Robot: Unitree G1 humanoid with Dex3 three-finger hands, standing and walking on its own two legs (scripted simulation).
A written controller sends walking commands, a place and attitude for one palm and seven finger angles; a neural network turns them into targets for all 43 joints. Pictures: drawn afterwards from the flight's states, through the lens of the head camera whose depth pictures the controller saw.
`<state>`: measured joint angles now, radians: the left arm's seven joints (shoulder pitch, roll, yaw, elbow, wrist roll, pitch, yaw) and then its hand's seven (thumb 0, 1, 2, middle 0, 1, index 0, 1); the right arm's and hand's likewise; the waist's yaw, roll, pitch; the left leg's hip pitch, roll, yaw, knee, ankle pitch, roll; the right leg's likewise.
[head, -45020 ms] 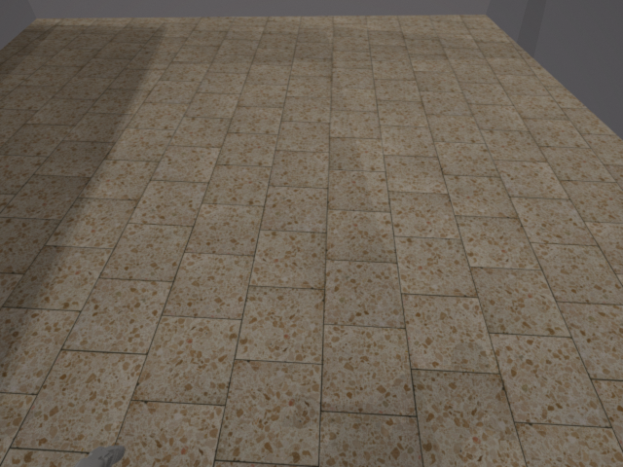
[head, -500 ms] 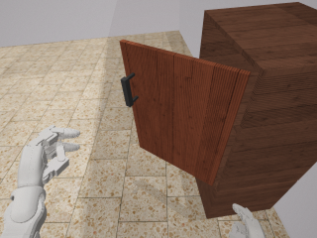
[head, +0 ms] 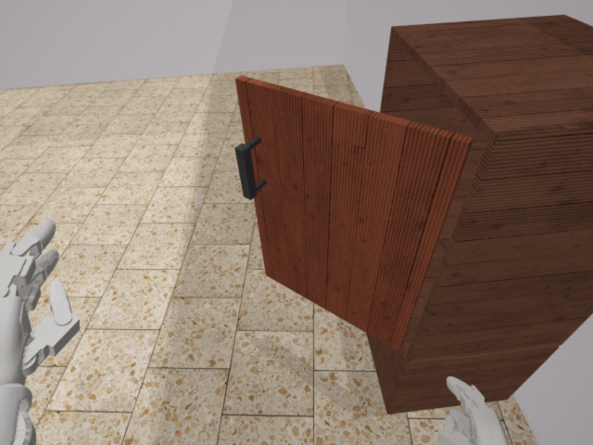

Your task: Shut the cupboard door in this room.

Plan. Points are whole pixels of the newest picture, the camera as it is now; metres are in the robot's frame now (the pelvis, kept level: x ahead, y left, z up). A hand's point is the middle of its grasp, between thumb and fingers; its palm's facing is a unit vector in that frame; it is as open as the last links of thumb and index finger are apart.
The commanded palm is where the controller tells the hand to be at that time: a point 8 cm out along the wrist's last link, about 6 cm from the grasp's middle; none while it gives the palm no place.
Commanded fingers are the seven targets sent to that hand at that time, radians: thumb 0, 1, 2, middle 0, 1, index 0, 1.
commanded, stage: draw the hand back to the body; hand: left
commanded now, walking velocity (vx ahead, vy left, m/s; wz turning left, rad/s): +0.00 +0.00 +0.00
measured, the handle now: (253, 168) +0.62 +0.18 +0.05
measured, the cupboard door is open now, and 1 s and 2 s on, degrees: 49 49 49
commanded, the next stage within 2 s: step back with the hand held close in 0.10 s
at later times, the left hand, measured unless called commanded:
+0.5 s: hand (86, 302) +0.21 +0.26 +0.15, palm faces +0.35 -0.80 -0.49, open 7.4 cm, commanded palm +0.15 +0.31 +0.17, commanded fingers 0.00 0.90 0.90 -0.20 -0.30 -0.20 -0.30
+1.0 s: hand (11, 365) +0.14 +0.30 +0.15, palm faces +0.44 -0.77 -0.46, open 7.4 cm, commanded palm +0.08 +0.33 +0.17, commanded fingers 0.00 0.90 0.90 -0.20 -0.30 -0.20 -0.30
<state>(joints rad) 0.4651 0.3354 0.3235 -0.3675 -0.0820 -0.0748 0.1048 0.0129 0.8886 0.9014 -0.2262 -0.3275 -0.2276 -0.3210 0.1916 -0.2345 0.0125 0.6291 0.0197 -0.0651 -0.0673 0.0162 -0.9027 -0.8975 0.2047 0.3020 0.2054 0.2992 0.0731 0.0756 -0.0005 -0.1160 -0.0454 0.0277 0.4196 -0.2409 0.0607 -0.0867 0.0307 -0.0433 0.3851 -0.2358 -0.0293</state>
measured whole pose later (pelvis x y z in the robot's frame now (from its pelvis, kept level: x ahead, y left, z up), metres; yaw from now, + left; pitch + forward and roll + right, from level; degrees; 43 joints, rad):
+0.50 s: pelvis +0.00 +0.01 +0.00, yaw -2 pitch +1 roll -1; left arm 0.52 0.40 0.38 -0.38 -0.07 -0.16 0.10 0.01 0.89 0.90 -0.21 -0.31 -0.21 -0.30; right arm 0.18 -0.26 -0.03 0.58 0.03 0.02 -0.08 0.02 -0.90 -0.90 0.21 0.30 0.21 0.30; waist 0.02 0.07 -0.02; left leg -0.24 -0.04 0.07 0.47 -0.25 0.08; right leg -0.23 0.03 0.00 0.44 -0.24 -0.01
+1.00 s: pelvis -0.07 +0.03 -0.02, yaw -1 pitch -1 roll -2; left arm 0.48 0.40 0.44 -0.46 -0.02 -0.21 0.13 0.01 0.89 0.90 -0.21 -0.31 -0.21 -0.30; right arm 0.23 -0.23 0.00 0.54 0.01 -0.01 -0.08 0.02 -0.90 -0.90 0.21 0.30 0.21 0.30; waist 0.02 0.01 0.02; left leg -0.41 -0.05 0.08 0.66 -0.25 0.12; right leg -0.38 0.02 0.02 0.63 -0.24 0.02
